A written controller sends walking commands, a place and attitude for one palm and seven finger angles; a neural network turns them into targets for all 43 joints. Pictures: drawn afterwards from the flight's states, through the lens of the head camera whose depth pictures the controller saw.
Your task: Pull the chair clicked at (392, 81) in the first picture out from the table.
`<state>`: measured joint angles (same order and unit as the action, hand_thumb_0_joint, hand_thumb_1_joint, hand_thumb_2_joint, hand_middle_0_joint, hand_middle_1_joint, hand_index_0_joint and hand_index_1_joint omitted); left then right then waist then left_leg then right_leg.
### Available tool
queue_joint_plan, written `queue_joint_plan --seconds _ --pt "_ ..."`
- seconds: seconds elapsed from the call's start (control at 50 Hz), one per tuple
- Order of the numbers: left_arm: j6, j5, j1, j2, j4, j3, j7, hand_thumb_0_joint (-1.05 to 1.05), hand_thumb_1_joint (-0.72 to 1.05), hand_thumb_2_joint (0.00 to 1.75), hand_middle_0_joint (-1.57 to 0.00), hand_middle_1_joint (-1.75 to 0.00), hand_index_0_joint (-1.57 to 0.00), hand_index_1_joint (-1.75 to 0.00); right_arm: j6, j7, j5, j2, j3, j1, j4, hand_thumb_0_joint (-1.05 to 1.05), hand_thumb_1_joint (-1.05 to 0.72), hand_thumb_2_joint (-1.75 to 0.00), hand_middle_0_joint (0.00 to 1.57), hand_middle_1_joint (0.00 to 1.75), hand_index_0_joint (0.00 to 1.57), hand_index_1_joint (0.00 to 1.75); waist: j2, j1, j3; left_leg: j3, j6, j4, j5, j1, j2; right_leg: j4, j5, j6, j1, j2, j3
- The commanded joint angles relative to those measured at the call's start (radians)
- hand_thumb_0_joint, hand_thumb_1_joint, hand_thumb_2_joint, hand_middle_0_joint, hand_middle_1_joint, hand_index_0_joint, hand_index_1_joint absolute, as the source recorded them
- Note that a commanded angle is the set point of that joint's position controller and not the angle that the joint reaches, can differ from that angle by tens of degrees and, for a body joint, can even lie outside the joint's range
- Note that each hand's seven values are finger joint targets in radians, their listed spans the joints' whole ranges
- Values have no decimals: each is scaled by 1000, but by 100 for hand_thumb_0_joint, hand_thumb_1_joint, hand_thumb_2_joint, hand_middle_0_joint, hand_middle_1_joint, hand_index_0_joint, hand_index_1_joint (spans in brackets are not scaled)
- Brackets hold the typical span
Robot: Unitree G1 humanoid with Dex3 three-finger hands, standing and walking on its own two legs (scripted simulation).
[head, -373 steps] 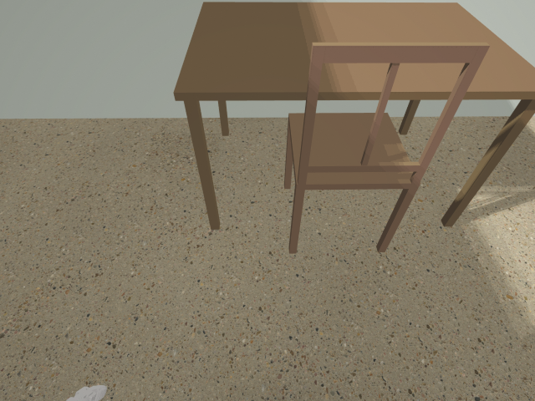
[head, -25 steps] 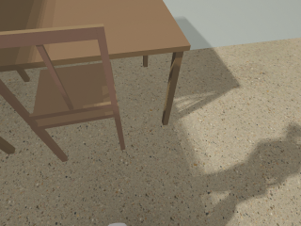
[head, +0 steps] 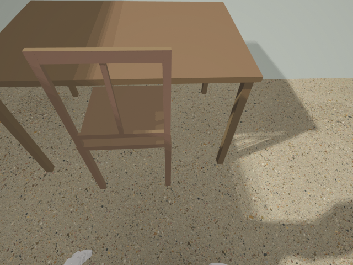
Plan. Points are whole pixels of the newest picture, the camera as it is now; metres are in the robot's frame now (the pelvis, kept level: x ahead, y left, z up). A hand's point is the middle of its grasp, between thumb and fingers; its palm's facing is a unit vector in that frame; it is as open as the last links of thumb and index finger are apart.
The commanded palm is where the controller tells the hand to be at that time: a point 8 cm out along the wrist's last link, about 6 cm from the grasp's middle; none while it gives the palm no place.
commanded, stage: turn to face it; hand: left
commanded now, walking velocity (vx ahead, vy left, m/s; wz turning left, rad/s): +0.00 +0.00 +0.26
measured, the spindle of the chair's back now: (113, 103) +0.65 +0.25 -0.08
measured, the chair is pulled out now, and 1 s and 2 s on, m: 0.00 0.00 0.00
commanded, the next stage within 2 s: take the last steps up to it in 0.08 s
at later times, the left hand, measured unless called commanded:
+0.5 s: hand out of the picture -0.03 +0.14 -0.15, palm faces +0.26 -0.94 -0.24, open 7.4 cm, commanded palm none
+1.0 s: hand out of the picture +0.12 +0.25 -0.18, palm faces +0.24 -0.95 -0.18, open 7.4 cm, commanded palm none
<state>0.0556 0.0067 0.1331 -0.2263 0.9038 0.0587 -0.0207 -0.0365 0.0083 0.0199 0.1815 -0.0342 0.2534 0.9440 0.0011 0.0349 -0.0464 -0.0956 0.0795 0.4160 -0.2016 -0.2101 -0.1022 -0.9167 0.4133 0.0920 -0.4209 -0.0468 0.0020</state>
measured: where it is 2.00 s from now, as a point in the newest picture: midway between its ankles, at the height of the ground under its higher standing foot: outside the picture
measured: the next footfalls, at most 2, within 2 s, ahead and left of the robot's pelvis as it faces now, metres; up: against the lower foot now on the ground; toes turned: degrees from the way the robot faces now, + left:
right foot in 0.14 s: +0.03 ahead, -0.13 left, +0.00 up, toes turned +2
left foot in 0.72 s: +0.14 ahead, +0.15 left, +0.00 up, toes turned +15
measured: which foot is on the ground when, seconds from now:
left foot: down 0.00-0.14, up 0.16-0.70, down 0.72-1.00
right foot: up 0.00-0.12, down 0.14-0.72, up 0.74-1.00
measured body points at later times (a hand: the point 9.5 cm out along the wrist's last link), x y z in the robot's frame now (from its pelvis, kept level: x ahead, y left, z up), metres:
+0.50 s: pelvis +0.02 -0.04 +0.01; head +0.03 -0.07 +0.45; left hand -0.04 +0.19 -0.13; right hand +0.09 -0.29 -0.16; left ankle -0.01 +0.14 -0.66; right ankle -0.01 -0.13 -0.74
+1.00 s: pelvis +0.14 +0.07 +0.00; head +0.14 +0.08 +0.45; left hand +0.11 +0.31 -0.16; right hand +0.23 -0.15 -0.14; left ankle +0.10 +0.14 -0.74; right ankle +0.17 -0.04 -0.67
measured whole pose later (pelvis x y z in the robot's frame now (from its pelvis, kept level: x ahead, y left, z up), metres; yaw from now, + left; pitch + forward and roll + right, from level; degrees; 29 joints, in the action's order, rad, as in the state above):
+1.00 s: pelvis +0.14 +0.07 +0.00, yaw +8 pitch -1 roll +1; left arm -0.01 0.02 0.29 -0.18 1.07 0.07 -0.01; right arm 0.07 0.03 0.01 0.15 -0.03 0.25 1.03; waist 0.05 -0.03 0.00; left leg 0.14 0.07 0.33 -0.23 -0.09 -0.05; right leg -1.08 0.27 0.01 -0.53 -0.08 0.05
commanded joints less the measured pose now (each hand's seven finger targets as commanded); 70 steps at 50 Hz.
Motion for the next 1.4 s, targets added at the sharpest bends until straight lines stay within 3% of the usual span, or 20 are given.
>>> queue_joint_plan --seconds 0.0,0.08,0.1,0.12,0.14,0.16,0.24,0.5,0.6,0.66,0.68,0.7,0.74,0.82,1.02,1.12,1.16,1.18,1.2,1.38 --pt "-30 -2 -14 -64 -87 9 -10 0 90 90 -20 -30 -20 -30 22 17 8 198 -56 42 -49 0 -90 -90 20 30 20 30 -129 -2 81 -313 120 -65 426 85 301 127 20 -28 30 18 -14" --pt "-50 -8 87 -70 -57 11 -18 0 90 90 -20 -30 -20 -30 22 13 -4 180 -52 26 -39 0 -90 -90 20 30 20 30 -76 -52 125 -281 56 27 363 -31 238 483 -217 -40 296 26 -8" --pt "-63 -3 111 -103 -46 16 -21 0 90 90 -20 -30 -20 -30 25 8 -13 146 -47 40 -33 0 -90 -90 20 30 20 30 0 -57 144 -231 0 88 208 -122 189 587 -314 -56 429 -49 -77" --pt "-71 10 121 -182 -43 31 -28 0 90 90 -20 -30 -20 -30 28 3 -22 89 -39 59 -42 0 -90 -90 20 30 20 30 244 -51 143 -74 -73 248 -121 -290 66 618 -455 -134 534 -266 -299" --pt "-67 11 135 -210 -51 33 -23 0 90 90 -20 -30 -20 -30 19 9 -13 120 -53 44 -59 0 -90 -90 20 30 20 30 229 -61 105 -1 -96 435 -377 -292 28 626 -558 -256 397 -420 -375" --pt "-62 9 114 -185 -57 26 -24 0 90 90 -20 -30 -20 -30 7 8 -4 123 -59 38 -47 0 -90 -90 20 30 20 30 105 -51 70 -20 -96 574 -367 -272 47 634 -512 -298 299 -389 -319" --pt "-84 1 79 -97 -40 15 -9 0 90 90 -20 -30 -20 -30 -3 -19 10 119 -60 73 12 0 -90 -90 20 30 20 30 109 -18 -28 19 -103 731 -135 -352 113 731 -135 -210 266 -230 -179" --pt "-134 23 362 -61 124 6 0 0 90 90 -20 -30 -20 -30 32 -39 9 77 -39 -112 -14 0 -90 -90 20 30 20 30 130 -87 -84 101 -103 494 -31 -453 187 787 -172 -239 409 -261 -110" --pt "-126 28 381 -76 169 4 0 0 90 90 -20 -30 -20 -30 58 -44 0 38 -16 -164 -29 0 -90 -90 20 30 20 30 178 -95 -78 167 -68 247 -92 -253 146 716 -346 -232 343 -251 -37" --pt "-117 20 334 -77 181 10 1 0 90 90 -20 -30 -20 -30 77 -31 0 62 -18 -5 26 0 -90 -90 20 30 20 30 142 -12 -26 203 -52 65 1 61 102 550 -352 -190 211 -194 34" --pt "-115 16 350 -42 185 3 2 0 90 90 -20 -30 -20 -30 89 -19 3 119 -30 118 66 0 -90 -90 20 30 20 30 6 32 62 154 -45 0 2 249 149 330 -336 -165 162 -140 73" --pt "-112 6 401 17 176 -8 8 0 90 90 -20 -30 -20 -30 96 -5 14 230 -57 218 86 0 -90 -90 20 30 20 30 -268 50 161 -178 20 -44 49 430 408 39 20 -116 -55 -15 156" --pt "-103 12 337 7 138 -8 2 0 90 90 -20 -30 -20 -30 75 12 -3 255 -57 217 75 0 -90 -90 20 30 20 30 -185 45 95 -272 97 -157 45 320 515 -227 164 -130 -185 -27 33" --pt "-87 15 328 32 192 1 17 0 90 90 -20 -30 -20 -30 107 22 -11 80 -5 43 52 0 -90 -90 20 30 20 30 -92 -47 -26 8 46 -203 289 42 368 -264 -97 -102 -87 -74 13" --pt "-66 18 149 37 94 2 17 0 90 90 -20 -30 -20 -30 115 26 3 74 -12 103 83 0 -90 -90 20 30 20 30 -115 -44 -70 75 116 -184 479 89 363 54 -154 -92 -105 -52 38" --pt "-83 15 146 34 90 -8 7 0 90 90 -20 -30 -20 -30 94 32 7 80 -5 121 114 0 -90 -90 20 30 20 30 -62 -55 -21 91 68 -5 606 89 347 334 -208 -114 137 10 72" --pt "-107 18 281 -36 142 1 -7 0 90 90 -20 -30 -20 -30 93 31 -12 48 3 137 116 0 -90 -90 20 30 20 30 69 -98 99 144 -41 191 347 -31 230 465 -764 -127 433 -86 -51" --pt "-116 13 306 -92 155 4 -15 0 90 90 -20 -30 -20 -30 86 28 -22 25 3 167 115 0 -90 -90 20 30 20 30 159 -81 165 170 -91 293 -78 -115 140 454 -1167 -233 516 -276 -251" --pt "-111 4 287 -117 152 -2 -14 0 90 90 -20 -30 -20 -30 68 37 -27 30 -5 186 120 0 -90 -90 20 30 20 30 119 -62 182 137 -107 377 -400 -81 126 488 -1290 -336 458 -370 -251" --pt "-61 21 78 -83 88 17 -32 0 90 90 -20 -30 -20 -30 -2 24 -16 -22 -19 150 129 0 -90 -90 20 30 20 30 126 -40 77 119 -121 415 -260 -71 125 596 -599 -293 165 -246 -146"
